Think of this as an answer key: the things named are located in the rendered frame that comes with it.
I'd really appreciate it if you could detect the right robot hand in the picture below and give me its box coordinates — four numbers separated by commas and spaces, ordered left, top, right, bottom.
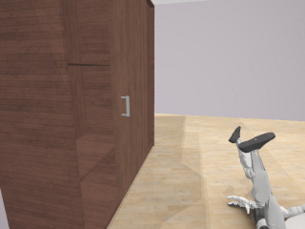
227, 196, 250, 214

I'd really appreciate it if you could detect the robot right foot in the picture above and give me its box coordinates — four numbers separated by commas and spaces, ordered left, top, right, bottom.
228, 126, 241, 144

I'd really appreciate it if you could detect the robot right forearm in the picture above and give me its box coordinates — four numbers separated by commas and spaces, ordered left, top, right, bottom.
249, 200, 261, 209

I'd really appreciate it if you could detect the wardrobe door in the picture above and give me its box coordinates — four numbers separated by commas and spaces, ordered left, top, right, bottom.
146, 3, 152, 148
107, 0, 148, 202

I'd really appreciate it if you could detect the robot right upper arm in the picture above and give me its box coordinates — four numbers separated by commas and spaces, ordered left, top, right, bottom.
279, 203, 305, 218

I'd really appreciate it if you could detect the right robot shin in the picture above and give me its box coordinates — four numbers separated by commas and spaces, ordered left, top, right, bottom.
235, 137, 252, 177

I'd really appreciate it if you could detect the handle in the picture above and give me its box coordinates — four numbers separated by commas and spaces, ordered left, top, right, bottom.
121, 95, 130, 116

